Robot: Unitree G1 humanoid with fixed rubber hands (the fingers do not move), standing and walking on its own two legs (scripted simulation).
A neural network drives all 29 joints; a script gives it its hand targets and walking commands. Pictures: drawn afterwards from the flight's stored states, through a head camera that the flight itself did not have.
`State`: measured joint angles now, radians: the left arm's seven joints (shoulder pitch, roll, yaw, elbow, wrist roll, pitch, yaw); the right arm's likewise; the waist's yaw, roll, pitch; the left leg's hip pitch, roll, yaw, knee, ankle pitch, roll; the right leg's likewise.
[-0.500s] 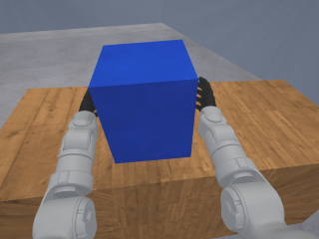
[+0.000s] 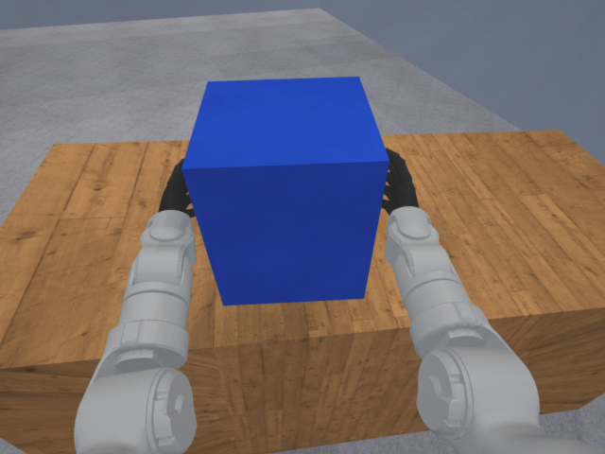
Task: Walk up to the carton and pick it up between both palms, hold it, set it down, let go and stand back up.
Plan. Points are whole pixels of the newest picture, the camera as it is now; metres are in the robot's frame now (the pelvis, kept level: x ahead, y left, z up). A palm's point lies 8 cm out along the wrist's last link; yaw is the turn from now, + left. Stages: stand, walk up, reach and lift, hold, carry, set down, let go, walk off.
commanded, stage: set down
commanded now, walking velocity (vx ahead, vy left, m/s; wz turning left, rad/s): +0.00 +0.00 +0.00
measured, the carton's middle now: (289, 194) +0.45 +0.02 +0.14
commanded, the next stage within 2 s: none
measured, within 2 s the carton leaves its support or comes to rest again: neither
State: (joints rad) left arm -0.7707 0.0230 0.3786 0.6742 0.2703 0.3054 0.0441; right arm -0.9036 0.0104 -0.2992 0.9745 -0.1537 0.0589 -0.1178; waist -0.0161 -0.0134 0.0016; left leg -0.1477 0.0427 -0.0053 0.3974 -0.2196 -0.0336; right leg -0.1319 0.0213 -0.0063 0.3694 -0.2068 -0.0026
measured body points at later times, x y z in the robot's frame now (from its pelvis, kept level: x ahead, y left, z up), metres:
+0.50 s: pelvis +0.01 +0.00 +0.00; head +0.02 +0.01 +0.45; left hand +0.42 +0.17 +0.12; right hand +0.44 -0.13 +0.14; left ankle +0.00 +0.14 -0.74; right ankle +0.00 -0.11 -0.74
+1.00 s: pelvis +0.02 +0.00 +0.00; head +0.06 +0.01 +0.45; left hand +0.44 +0.17 +0.08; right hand +0.46 -0.13 +0.10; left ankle +0.00 +0.14 -0.74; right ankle +0.00 -0.11 -0.74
